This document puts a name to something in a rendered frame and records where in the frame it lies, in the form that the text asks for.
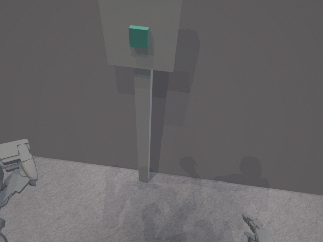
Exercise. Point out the button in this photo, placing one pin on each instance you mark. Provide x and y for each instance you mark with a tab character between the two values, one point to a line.
139	36

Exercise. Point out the panel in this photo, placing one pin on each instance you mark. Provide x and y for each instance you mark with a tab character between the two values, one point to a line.
162	17

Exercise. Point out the left robot hand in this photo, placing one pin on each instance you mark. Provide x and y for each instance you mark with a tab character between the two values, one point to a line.
15	156

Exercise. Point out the right robot hand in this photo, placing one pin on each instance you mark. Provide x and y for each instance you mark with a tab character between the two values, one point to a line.
261	235

